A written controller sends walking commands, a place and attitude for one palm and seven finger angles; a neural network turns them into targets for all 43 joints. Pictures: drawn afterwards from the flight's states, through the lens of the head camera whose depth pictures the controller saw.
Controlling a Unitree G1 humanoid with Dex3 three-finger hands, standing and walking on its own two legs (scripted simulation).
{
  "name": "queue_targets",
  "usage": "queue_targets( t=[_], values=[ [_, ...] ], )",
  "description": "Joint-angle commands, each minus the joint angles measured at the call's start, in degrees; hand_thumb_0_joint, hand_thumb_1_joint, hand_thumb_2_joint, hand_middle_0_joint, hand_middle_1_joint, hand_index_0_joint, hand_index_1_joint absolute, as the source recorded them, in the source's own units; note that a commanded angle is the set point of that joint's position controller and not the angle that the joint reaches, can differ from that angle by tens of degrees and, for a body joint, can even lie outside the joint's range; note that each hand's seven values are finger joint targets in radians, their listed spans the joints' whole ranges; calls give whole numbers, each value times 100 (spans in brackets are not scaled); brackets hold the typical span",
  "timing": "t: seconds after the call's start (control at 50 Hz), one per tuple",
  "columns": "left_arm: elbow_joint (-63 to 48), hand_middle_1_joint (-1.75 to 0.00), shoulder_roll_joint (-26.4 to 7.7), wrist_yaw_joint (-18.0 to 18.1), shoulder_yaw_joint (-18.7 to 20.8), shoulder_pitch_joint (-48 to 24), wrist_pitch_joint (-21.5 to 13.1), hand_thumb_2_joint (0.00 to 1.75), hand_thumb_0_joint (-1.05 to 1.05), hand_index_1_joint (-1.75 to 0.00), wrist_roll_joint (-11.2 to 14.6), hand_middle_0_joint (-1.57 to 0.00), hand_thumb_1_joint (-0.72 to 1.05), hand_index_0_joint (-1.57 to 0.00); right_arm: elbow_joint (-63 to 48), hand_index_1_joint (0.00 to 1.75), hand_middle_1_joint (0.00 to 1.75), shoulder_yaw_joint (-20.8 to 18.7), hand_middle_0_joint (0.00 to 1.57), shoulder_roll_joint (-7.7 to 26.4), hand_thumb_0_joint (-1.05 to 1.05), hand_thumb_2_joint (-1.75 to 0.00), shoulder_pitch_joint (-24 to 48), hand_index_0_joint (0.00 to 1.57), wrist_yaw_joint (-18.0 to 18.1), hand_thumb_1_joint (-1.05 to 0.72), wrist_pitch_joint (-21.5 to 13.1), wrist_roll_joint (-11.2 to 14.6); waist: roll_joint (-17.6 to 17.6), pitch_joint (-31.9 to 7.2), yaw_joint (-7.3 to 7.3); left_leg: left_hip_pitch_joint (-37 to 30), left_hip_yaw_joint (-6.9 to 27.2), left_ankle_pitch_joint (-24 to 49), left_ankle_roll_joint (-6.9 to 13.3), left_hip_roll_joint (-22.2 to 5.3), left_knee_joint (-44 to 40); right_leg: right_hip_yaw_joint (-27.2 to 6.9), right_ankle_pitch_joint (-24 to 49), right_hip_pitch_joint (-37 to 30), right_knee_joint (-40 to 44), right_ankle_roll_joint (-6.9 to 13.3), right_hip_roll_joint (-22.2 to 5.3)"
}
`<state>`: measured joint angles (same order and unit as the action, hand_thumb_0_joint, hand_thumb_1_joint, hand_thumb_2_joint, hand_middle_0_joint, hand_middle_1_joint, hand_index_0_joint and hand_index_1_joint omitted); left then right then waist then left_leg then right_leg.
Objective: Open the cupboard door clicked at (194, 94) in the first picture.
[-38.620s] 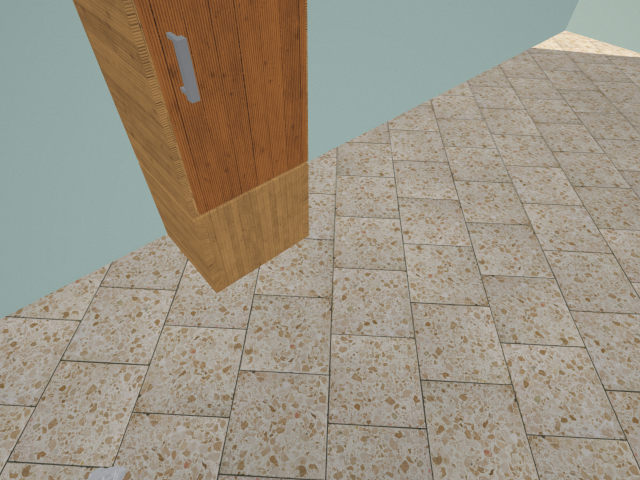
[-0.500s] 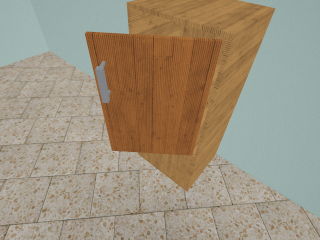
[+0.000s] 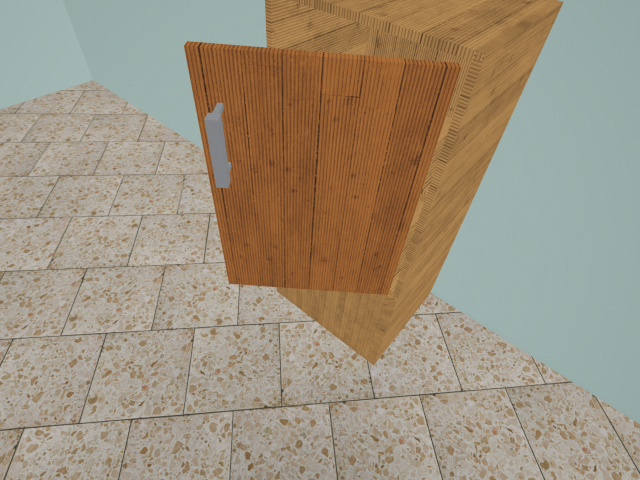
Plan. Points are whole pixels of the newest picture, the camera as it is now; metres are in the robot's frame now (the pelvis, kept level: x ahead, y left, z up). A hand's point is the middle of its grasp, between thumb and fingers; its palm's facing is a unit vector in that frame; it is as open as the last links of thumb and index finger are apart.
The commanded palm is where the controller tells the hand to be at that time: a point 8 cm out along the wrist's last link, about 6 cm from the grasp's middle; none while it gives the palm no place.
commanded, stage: come to a stop and stand still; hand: left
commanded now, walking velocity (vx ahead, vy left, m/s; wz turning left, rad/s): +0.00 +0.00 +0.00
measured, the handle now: (221, 146) +0.61 +0.22 +0.09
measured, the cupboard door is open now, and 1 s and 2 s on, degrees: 37 37 37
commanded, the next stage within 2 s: look again from close up in 0.06 s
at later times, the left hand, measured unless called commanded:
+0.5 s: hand out of the picture -0.06 +0.14 -0.18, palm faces +0.04 -0.99 -0.15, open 7.4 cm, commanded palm none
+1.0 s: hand out of the picture -0.02 +0.14 -0.19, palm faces +0.07 -0.99 -0.11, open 7.4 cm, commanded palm none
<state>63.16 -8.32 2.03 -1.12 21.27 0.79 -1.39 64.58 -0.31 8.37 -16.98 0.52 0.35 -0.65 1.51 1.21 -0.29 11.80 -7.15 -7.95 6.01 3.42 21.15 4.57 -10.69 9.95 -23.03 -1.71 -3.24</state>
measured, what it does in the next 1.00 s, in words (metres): stands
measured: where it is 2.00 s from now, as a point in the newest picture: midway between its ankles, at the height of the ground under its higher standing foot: outside the picture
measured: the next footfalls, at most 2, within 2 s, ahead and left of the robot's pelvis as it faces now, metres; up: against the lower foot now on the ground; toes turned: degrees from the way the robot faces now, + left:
right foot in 1.64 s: +0.06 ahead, -0.11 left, +0.00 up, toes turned -2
left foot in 1.92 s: +0.08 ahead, +0.12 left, +0.00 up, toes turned +1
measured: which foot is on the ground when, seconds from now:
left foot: down 0.00-1.00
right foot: down 0.00-1.00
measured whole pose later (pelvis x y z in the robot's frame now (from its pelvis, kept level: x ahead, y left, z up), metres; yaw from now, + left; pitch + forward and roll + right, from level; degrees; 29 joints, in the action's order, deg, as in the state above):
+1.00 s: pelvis +0.02 -0.01 -0.01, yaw -1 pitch -1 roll -2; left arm 62.0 -6.3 1.8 1.7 23.4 0.3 -1.3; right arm 63.8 -1.2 6.5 -22.1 0.7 0.7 -1.5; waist 0.8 -1.2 -0.2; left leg 16.9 -5.9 -17.9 1.9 -0.3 33.4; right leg 4.8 -14.1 11.7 -26.8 0.2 -0.3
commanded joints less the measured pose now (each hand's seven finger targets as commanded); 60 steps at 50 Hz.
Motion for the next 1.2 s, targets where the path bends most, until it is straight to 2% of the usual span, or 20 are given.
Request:
queue_targets(
  t=[0.0, 0.32, 0.5, 0.7, 0.74, 0.8, 0.86, 0.88, 0.92, 0.94, 0.96, 0.98, 1.0, 1.02, 1.04, 1.06, 1.08, 1.1, 1.14, 1.18],
  values=[
    [-146, -30, -370, 76, 144, 513, -89, 90, 0, -30, -13, -20, 90, -20, -239, 30, 30, -193, 20, 693, 0, -90, -168, 20, 76, -90, -93, 18, -236, 437, -10, 499, 1385, -1728, -351, -1087, -1088, -390, -322, 181, 181, 215, -263],
    [-76, -30, -141, 89, 204, 851, -97, 90, 0, -30, -51, -20, 90, -20, -220, 30, 30, -254, 20, 517, 0, -90, -274, 20, 88, -90, -68, 12, -228, 576, -41, 736, 1384, -2111, -350, -1112, -1158, -431, -541, 396, 79, 215, -172],
    [-131, -30, -199, 79, 196, 724, -159, 90, 0, -30, -31, -20, 90, -20, -232, 30, 30, -221, 20, 463, 0, -90, -319, 20, 73, -90, -79, 13, -33, 538, 28, 443, 1199, -1582, -358, -1000, -849, -623, -717, 659, 395, 272, -275],
    [-179, -30, -244, 68, 186, 576, -191, 90, 0, -30, -3, -20, 90, -20, -196, 30, 30, -170, 20, 392, 0, -90, -375, 20, 68, -90, -96, 4, -55, 455, 41, 331, 1085, -1236, -375, -957, -656, -714, -730, 669, 525, 302, -334],
    [-140, -30, -248, 52, 197, 612, -192, 90, 0, -30, -8, -20, 90, -20, -137, 30, 30, -151, 20, 379, 0, -90, -460, 20, 66, -90, -79, -19, -107, 413, 33, 362, 1048, -1565, -388, -885, -643, -732, -1138, 607, 616, 298, -325],
    [-170, -30, -318, 35, 272, 691, -148, 90, 0, -30, -27, -20, 90, -20, -163, 30, 30, -157, 20, 325, 0, -90, -554, 20, 54, -90, -21, -54, 152, 592, -8, 628, 852, -1956, -385, -718, -255, -1000, -2109, 743, 815, 415, -455],
    [-241, -30, -512, 36, 375, 681, -148, 90, 0, -30, 12, -20, 90, -20, -227, 30, 30, -128, 20, 173, 0, -90, -649, 20, 42, -90, 9, -65, 648, 769, -1, 782, 415, -1399, -465, -431, 855, -1661, -2821, 902, 1291, 743, -974],
    [-289, -30, -566, 46, 424, 607, -148, 90, 0, -30, 31, -20, 90, -20, -235, 30, 30, -145, 20, 122, 0, -90, -724, 20, 48, -90, 4, -77, 688, 626, 31, 749, 331, -1243, -487, -423, 1320, -1847, -2915, 905, 1422, 876, -1184],
    [-404, -30, -614, 51, 491, 359, -165, 90, 0, -30, 29, -20, 90, -20, -248, 30, 30, -167, 20, 87, 0, -90, -881, 20, 49, -90, -21, -74, 546, 514, 124, 571, 348, -1205, -484, -515, 1614, -1841, -2818, 1094, 1345, 1001, -1317],
    [-434, -30, -620, 39, 506, 230, -161, 90, 0, -30, 14, -20, 90, -20, -242, 30, 30, -162, 20, 59, 0, -90, -992, 20, 45, -90, -41, -70, 432, 552, 180, 419, 331, -1259, -476, -543, 1380, -1634, -2739, 1237, 1171, 971, -1248],
    [-487, -30, -567, 23, 514, 166, -142, 90, 0, -30, -8, -20, 90, -20, -245, 30, 30, -162, 20, 40, 0, -90, -1111, 20, 45, -90, -61, -60, 222, 691, 212, 274, 359, -1326, -452, -543, 1020, -1384, -2603, 1374, 867, 897, -1016],
    [-493, -30, -463, -5, 498, 147, -125, 90, 0, -30, -6, -20, 90, -20, -228, 30, 30, -152, 20, 70, 0, -90, -1215, 20, 55, -90, -98, -62, -92, 868, 217, 220, 489, -1453, -405, -580, 576, -1116, -2364, 1484, 441, 803, -724],
    [-508, -30, -315, -30, 482, 153, -96, 90, 0, -30, -15, -20, 90, -20, -223, 30, 30, -169, 20, 180, 0, -90, -1314, 20, 73, -90, -138, -77, -680, 938, 218, 184, 988, -1935, -291, -846, -40, -735, -2132, 1618, -180, 653, -368],
    [-580, -30, -140, -44, 447, 101, -71, 90, 0, -30, -38, -20, 90, -20, -209, 30, 30, -220, 20, 437, 0, -90, -1468, 20, 99, -90, -151, -100, -1448, 1033, 277, 258, 1977, -3006, -86, -1488, -978, -84, -1855, 1815, -1219, 438, 88],
    [-659, -30, -67, -58, 416, -82, -62, 90, 0, -30, -80, -20, 90, -20, -198, 30, 30, -256, 20, 619, 0, -90, -1603, 20, 142, -90, -188, -105, -1737, 1088, 341, 143, 3032, -3519, 199, -2067, -1698, 114, -1664, 2182, -2402, 344, 250],
    [-720, -30, -164, -80, 433, -206, -59, 90, 0, -30, -96, -20, 90, -20, -222, 30, 30, -247, 20, 625, 0, -90, -1564, 20, 167, -90, -213, -82, -1295, 1145, 286, 45, 3326, -3339, 432, -2304, -1809, -207, -1644, 2567, -3283, 389, 38],
    [-708, -30, -203, -107, 459, -303, -98, 90, 0, -30, -91, -20, 90, -20, -262, 30, 30, -208, 20, 523, 0, -90, -1449, 20, 175, -90, -261, -74, -607, 1033, 242, -45, 3156, -2800, 510, -2290, -1719, -378, -1385, 2723, -3687, 376, -151],
    [-669, -30, -160, -126, 463, -300, -133, 90, 0, -30, -84, -20, 90, -20, -304, 30, 30, -165, 20, 424, 0, -90, -1305, 20, 177, -90, -310, -64, -194, 895, 165, -107, 2703, -2032, 454, -2125, -1589, -449, -1059, 2645, -3750, 315, -257],
    [-526, -30, -5, -99, 416, -139, -115, 90, 0, -30, -39, -20, 90, -20, -262, 30, 30, -101, 20, 293, 0, -90, -1188, 20, 230, -90, -400, -38, -47, 440, 52, -412, 1894, 116, 120, -1842, -1276, -503, -582, 2264, -3473, 144, -256],
    [-411, -30, 35, -43, 381, -5, -50, 90, 0, -30, 18, -20, 90, -20, -140, 30, 30, -23, 20, 218, 0, -90, -1173, 20, 313, -90, -454, -22, -299, 101, -42, -686, 1350, 2677, -176, -1723, -848, -528, -471, 1838, -3067, 38, -176]
  ],
)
